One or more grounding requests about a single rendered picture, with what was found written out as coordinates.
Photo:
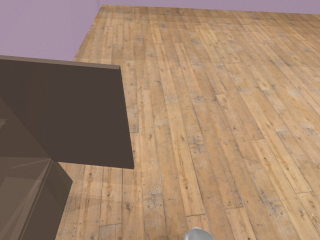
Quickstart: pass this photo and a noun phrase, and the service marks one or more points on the robot right thigh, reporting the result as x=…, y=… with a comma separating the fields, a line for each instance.
x=197, y=234

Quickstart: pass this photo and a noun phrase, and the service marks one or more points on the cupboard door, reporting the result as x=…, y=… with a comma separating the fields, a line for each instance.
x=76, y=111

